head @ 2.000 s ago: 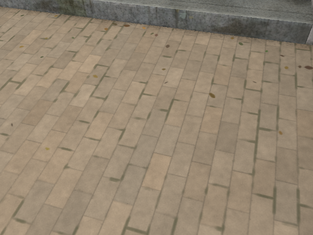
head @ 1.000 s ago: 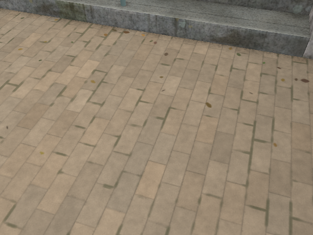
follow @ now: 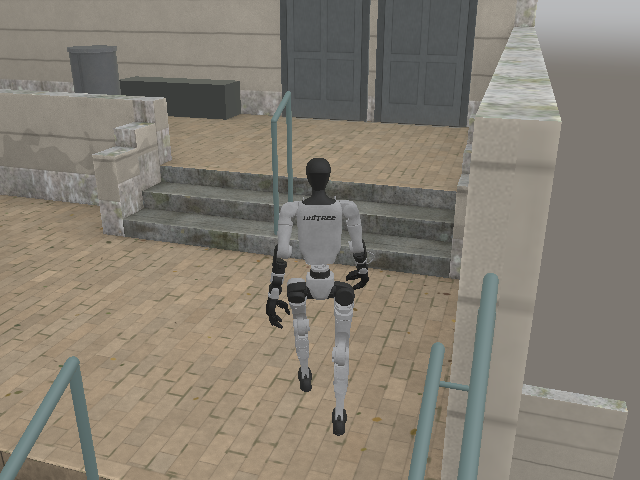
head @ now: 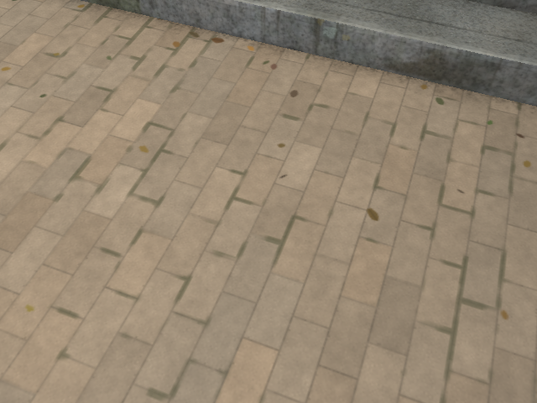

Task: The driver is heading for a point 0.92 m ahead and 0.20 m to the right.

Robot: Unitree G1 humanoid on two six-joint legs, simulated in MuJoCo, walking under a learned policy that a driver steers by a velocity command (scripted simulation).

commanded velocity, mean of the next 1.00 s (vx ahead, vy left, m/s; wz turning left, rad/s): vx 0.50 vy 0.00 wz -0.38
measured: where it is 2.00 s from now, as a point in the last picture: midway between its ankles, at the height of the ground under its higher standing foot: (366, 258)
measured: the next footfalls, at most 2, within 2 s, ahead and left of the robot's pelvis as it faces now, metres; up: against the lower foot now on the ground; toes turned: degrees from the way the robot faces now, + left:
left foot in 0.02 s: +0.19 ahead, +0.08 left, +0.00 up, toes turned +4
right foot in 0.56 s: +0.46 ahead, -0.11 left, +0.00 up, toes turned -21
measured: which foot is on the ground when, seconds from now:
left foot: up 0.00-0.00, down 0.02-0.58, up 0.60-1.00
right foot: down 0.00-0.02, up 0.04-0.54, down 0.56-1.00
